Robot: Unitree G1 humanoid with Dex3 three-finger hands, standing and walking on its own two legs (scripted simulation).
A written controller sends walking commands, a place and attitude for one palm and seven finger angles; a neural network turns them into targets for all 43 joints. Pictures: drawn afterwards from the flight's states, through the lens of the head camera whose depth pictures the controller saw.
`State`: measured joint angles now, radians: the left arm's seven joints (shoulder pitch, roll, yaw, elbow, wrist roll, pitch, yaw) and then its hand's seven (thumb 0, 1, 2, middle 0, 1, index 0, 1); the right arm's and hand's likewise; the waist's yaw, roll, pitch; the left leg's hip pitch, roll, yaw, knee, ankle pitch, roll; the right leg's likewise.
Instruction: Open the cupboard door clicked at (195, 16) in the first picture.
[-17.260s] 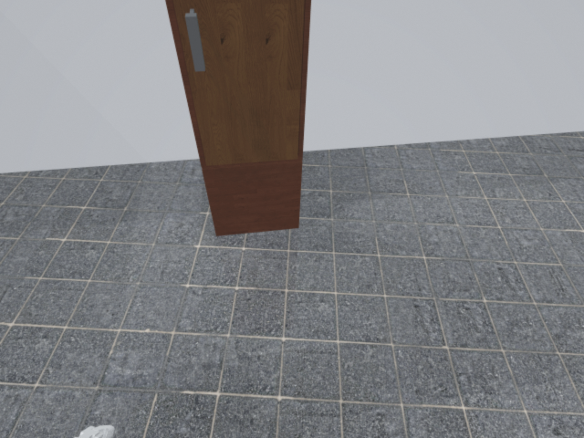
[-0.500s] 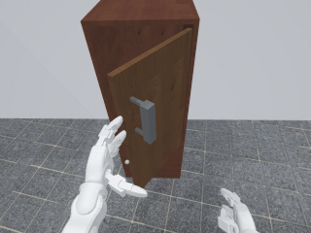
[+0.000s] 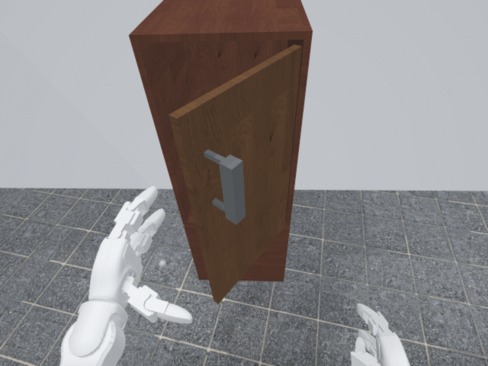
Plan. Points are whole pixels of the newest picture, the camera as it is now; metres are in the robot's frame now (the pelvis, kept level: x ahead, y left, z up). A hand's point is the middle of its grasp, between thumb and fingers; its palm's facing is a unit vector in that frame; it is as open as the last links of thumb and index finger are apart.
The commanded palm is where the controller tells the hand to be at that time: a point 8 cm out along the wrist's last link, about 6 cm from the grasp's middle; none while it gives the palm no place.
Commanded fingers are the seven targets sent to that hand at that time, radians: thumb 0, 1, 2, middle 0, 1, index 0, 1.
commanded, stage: draw the hand back to the body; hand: left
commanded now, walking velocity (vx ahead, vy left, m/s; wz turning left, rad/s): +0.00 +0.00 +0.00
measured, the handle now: (223, 186) +0.39 +0.07 +0.11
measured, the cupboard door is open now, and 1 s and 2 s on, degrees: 54 54 54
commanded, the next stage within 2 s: step back with the hand held close in 1.34 s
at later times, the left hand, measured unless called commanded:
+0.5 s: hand (91, 266) +0.21 +0.21 +0.14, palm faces +0.24 -0.93 -0.26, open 14.5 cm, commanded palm +0.17 +0.26 +0.16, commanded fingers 0.00 0.13 0.57 -0.17 -0.30 -0.17 -0.30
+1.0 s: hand (29, 244) +0.22 +0.29 +0.17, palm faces +0.45 -0.81 -0.39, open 8.6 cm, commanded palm +0.17 +0.32 +0.19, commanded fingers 0.00 0.90 0.90 -0.20 -0.30 -0.20 -0.30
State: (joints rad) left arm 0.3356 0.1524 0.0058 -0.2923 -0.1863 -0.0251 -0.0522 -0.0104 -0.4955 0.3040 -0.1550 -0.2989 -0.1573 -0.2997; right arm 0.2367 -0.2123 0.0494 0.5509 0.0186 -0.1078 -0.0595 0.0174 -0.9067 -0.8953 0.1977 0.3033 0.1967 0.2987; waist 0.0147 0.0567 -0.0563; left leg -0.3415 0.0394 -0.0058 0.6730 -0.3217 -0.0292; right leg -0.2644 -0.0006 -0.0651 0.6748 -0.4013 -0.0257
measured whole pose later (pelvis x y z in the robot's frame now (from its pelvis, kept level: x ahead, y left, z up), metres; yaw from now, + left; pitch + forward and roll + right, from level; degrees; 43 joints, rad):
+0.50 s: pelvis +0.00 +0.02 +0.02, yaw +0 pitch -4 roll -1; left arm 0.43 0.26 0.10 -0.38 -0.06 -0.08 0.09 -0.01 -0.19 0.44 -0.17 -0.30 -0.17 -0.30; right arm 0.20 -0.20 0.07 0.61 -0.01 -0.14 -0.10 0.02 -0.91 -0.90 0.20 0.30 0.20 0.30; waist 0.05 0.05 0.02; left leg -0.19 0.02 0.01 0.50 -0.24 0.00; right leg -0.10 -0.01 -0.05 0.45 -0.29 0.00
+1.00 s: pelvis +0.02 +0.03 +0.02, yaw -1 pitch -4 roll +0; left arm 0.45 0.34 0.33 -0.36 -0.06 -0.10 0.13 0.01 0.67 0.80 -0.20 -0.30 -0.21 -0.30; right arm 0.18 -0.21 0.02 0.65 -0.01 -0.09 -0.09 0.02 -0.91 -0.89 0.20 0.30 0.20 0.30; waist 0.06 0.05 0.03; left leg -0.11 0.02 0.04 0.41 -0.23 0.01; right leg -0.02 -0.02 -0.03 0.35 -0.26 0.01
